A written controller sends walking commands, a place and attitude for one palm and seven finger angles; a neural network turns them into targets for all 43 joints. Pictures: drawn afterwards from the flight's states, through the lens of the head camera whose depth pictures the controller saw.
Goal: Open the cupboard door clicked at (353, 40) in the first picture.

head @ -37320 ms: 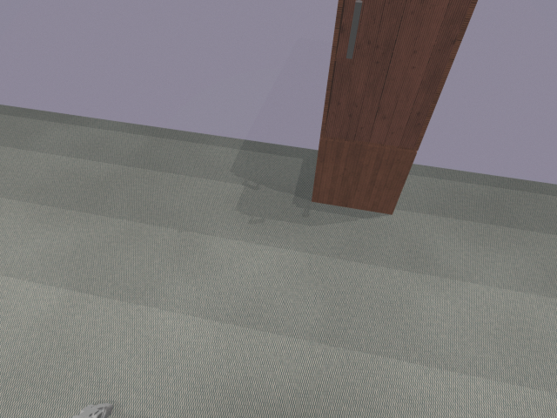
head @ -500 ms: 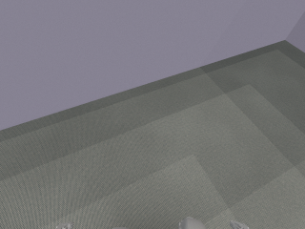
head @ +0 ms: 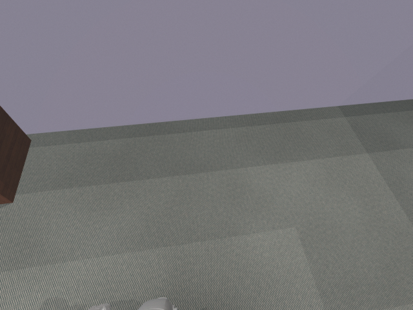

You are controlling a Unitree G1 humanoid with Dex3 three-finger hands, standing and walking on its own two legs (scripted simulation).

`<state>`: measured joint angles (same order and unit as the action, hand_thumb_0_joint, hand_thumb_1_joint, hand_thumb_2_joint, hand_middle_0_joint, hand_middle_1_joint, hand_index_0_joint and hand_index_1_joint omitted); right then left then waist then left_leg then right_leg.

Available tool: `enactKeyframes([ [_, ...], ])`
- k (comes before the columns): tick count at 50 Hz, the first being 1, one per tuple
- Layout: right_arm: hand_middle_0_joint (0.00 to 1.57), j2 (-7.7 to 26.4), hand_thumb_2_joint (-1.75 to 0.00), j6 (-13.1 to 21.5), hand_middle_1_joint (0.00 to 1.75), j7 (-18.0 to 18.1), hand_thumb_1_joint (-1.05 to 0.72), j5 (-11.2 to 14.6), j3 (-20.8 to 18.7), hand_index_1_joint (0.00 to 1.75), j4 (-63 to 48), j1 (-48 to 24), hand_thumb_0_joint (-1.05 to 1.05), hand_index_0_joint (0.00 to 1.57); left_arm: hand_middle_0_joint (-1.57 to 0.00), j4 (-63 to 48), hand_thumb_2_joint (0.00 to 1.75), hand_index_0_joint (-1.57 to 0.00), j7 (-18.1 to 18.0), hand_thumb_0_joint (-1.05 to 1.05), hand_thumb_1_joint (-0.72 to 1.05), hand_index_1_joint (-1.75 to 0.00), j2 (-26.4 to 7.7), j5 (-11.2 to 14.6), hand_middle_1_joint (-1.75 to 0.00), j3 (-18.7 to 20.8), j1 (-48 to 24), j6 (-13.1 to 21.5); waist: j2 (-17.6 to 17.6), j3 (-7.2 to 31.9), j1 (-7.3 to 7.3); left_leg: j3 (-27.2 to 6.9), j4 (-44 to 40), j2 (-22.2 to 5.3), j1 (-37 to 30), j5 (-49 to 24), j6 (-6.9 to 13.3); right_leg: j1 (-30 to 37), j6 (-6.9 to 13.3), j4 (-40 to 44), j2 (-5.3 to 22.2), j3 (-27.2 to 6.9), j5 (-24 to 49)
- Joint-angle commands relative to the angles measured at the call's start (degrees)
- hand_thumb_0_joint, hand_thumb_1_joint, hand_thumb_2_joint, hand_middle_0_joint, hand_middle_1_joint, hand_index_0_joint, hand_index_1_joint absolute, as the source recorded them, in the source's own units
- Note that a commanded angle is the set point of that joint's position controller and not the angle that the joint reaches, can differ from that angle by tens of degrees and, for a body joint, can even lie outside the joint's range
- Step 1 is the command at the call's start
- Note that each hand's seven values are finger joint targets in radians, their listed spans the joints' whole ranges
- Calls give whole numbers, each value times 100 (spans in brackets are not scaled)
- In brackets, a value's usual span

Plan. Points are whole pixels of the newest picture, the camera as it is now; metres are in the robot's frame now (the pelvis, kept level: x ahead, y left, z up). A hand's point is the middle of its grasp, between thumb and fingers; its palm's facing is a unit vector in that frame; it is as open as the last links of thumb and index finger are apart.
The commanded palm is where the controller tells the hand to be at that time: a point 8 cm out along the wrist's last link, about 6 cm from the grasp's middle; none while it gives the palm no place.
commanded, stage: turn to face it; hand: left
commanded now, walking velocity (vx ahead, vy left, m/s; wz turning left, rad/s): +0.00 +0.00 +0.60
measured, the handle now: out of the picture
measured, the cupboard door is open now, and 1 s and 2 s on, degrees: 49 49 49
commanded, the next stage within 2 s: take the last steps up to it in 1.48 s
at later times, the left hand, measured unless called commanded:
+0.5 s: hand out of the picture +0.07 +0.18 -0.13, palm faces +0.27 -0.91 -0.31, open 7.4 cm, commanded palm none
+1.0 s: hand out of the picture +0.00 +0.20 -0.16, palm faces +0.59 -0.77 -0.26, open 7.4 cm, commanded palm none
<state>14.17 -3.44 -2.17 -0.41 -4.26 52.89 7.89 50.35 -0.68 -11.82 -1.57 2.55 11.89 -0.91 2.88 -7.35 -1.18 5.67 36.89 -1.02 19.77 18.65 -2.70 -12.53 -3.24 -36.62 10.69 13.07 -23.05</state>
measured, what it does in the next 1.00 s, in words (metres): steps on the spot, turning left: left foot, then right foot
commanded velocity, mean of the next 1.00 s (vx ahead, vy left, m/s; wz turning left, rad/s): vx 0.00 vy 0.00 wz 0.60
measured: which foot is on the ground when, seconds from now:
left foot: up 0.00-0.00, down 0.02-0.38, up 0.40-0.78, down 0.80-1.00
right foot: down 0.00-0.00, up 0.02-0.36, down 0.38-0.80, up 0.82-1.00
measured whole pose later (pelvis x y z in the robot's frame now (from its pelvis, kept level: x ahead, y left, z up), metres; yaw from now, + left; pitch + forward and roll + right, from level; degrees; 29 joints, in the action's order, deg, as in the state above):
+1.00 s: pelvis +0.05 -0.02 +0.01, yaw +35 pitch +1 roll +0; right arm 12.9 -1.7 -0.2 -1.2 -3.0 52.3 7.3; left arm 51.4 -0.5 -14.7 -1.2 4.5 10.0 -3.6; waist 1.6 -5.4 0.4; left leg 0.3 30.2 1.0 15.9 15.0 1.4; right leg -27.5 -4.4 -60.5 6.4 1.0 -25.0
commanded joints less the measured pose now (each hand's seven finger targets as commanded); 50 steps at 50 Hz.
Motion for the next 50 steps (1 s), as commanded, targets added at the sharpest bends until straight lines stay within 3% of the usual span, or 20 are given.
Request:
enactKeyframes([
  [1, 20, 1662, -90, 236, 30, 159, -90, -62, -397, 30, -148, 1374, 0, 20, -20, -726, 90, -20, -20, 0, 90, -30, -590, 100, -30, 190, -371, 6, -2123, 1746, -623, -3168, -1441, -2335, -2313, -4646, 1549, -2176, -209, -2827, -410, -758, -1722],
  [2, 20, 1623, -90, 216, 30, 190, -90, -81, -368, 30, -123, 1337, 0, 20, -20, -781, 90, -20, -40, 0, 90, -30, -731, 68, -30, 206, -509, -38, -1457, 1651, -549, -2818, -1407, -2381, -2088, -3890, 1716, -2240, -103, -3203, -289, -1204, -1488],
  [6, 20, 1073, -90, 268, 30, 293, -90, -105, -202, 30, -425, 236, 0, 20, -20, -391, 90, -20, 31, 0, 90, -30, -663, 43, -30, 269, -388, -91, -1298, 979, -75, -1976, -1711, -1285, -882, -2048, 1110, -1974, -143, -2976, -375, -1344, -147],
  [13, 20, 1098, -90, 211, 30, 254, -90, -129, -241, 30, -474, 144, 0, 20, -20, -423, 90, -20, 17, 0, 90, -30, -585, 75, -30, 226, -316, -77, -1180, 952, -19, -2234, -1670, -1103, -619, -1599, 1153, -1111, -110, -1112, -769, -1145, -176],
  [17, 20, 1031, -90, 160, 30, 236, -90, -73, -273, 30, -596, -207, 0, 20, -20, -307, 90, -20, -15, 0, 90, -30, -676, 92, -30, 278, 339, 31, -1041, 1063, 322, -2267, -1084, -721, 185, -1387, 854, 425, -20, 793, -946, -1034, 839],
  [18, 20, 753, -90, 164, 30, 214, -90, -18, -241, 30, -650, -170, 0, 20, -20, -281, 90, -20, -60, 0, 90, -30, -991, 44, -30, 346, 538, 102, -145, 1134, 439, -1938, -390, -276, 875, -659, 542, 1189, 130, 1709, -282, -1699, 797],
  [19, 20, 396, -90, 170, 30, 177, -90, 16, -194, 30, -772, -177, 0, 20, -20, -315, 90, -20, -105, 0, 90, -30, -1567, -47, -30, 442, 631, 151, 1537, 1103, 525, -814, 1132, 616, 1634, 1115, 43, 1384, 762, 2262, 1321, -3395, 1057],
  [20, 20, 638, -90, 143, 30, 151, -90, -33, -235, 30, -765, -274, 0, 20, -20, -357, 90, -20, -127, 0, 90, -30, -1593, -5, -30, 383, 508, 130, 1293, 924, 472, -947, 2509, 370, 1521, 1694, 70, 562, 1201, 2274, 1875, -3566, 1398],
  [23, 20, 535, -90, 24, 30, 78, -90, -70, -230, 30, -431, -29, 0, 20, -20, -503, 90, -20, -125, 0, 90, -30, -950, 52, -30, 206, -280, 154, 989, 591, -19, -891, 3559, 10, 1542, 599, -62, 283, 945, 1871, 843, -1985, 2361],
  [26, 20, 335, -90, 6, 30, 32, -90, -32, -141, 30, -414, -168, 0, 20, -20, -455, 90, -20, -133, 0, 90, -30, -858, 52, -30, 191, 7, 198, 851, 768, 69, -572, 2966, -19, 1482, 403, -172, 875, 825, 1573, 661, -1155, 3796],
  [32, 20, 155, -90, 79, 30, 16, -90, -15, 4, 30, -511, -700, 0, 20, -20, -179, 90, -20, -135, 0, 90, -30, -1128, 4, -30, 318, 644, 182, 785, 975, 441, -17, 1001, -2, 996, 666, -125, 1607, 901, 1070, 953, -785, 4907],
  [35, 20, 185, -90, 125, 30, 26, -90, -4, 13, 30, -527, -610, 0, 20, -20, -125, 90, -20, -105, 0, 90, -30, -1224, -11, -30, 368, 673, 168, 966, 953, 402, 193, 247, 112, 467, 535, 5, 1420, 837, 761, 1046, -635, 5139],
  [37, 20, 348, -90, 163, 30, 50, -90, -36, -34, 30, -423, -133, 0, 20, -20, -151, 90, -20, -74, 0, 90, -30, -1266, 40, -30, 391, 450, 176, 778, 1141, 74, 279, -615, 233, -448, -264, 123, 975, 582, 113, 942, -322, 5001],
  [38, 20, 604, -90, 207, 30, 65, -90, -67, -112, 30, -300, 326, 0, 20, -20, -201, 90, -20, -49, 0, 90, -30, -1212, 87, -30, 381, 323, 166, 325, 1406, -225, 39, -1134, 0, -1476, -1357, 278, 280, 338, -736, 836, -157, 4362],
  [39, 20, 1253, -90, 258, 30, 95, -90, -109, -283, 30, -225, 778, 0, 20, -20, -413, 90, -20, 1, 0, 90, -30, -832, 124, -30, 305, 181, 145, -1360, 1722, -462, -1896, -1250, -1458, -2639, -3262, 941, -1361, -64, -2105, 26, -37, 914],
  [40, 20, 1643, -90, 224, 30, 166, -90, -59, -362, 30, -143, 1172, 0, 20, -20, -662, 90, -20, -21, 0, 90, -30, -608, 127, -30, 189, -237, 88, -1954, 1779, -623, -3018, -1301, -2362, -2717, -5545, 1718, -2189, -165, -3021, -405, -654, -1598],
  [41, 20, 1577, -90, 193, 30, 191, -90, -53, -315, 30, -100, 1131, 0, 20, -20, -716, 90, -20, -69, 0, 90, -30, -792, 78, -30, 220, -328, 1, -1190, 1713, -516, -2513, -1261, -2418, -2440, -4739, 1825, -2176, -67, -3264, -249, -1162, -1497],
  [43, 20, 1239, -90, 226, 30, 284, -90, -90, -246, 30, -332, 395, 0, 20, -20, -505, 90, -20, -56, 0, 90, -30, -718, 67, -30, 277, -423, -63, -1439, 1105, -245, -2249, -1611, -1721, -1364, -2871, 1463, -2098, -108, -3146, -238, -1291, -734],
  [45, 20, 1038, -90, 250, 30, 291, -90, -103, -151, 30, -436, -50, 0, 20, -20, -323, 90, -20, 20, 0, 90, -30, -726, 43, -30, 279, -175, -113, -1285, 767, 19, -1808, -1791, -1334, -798, -2261, 1169, -1850, -138, -2965, -317, -1307, -169],
  [50, 20, 1081, -90, 250, 30, 258, -90, -116, -181, 30, -417, 32, 0, 20, -20, -344, 90, -20, 28, 0, 90, -30, -627, 57, -30, 242, -187, -114, -1072, 792, 63, -1840, -1800, -1118, -627, -1791, 1141, -1337, -159, -1756, -574, -1150, -84],
])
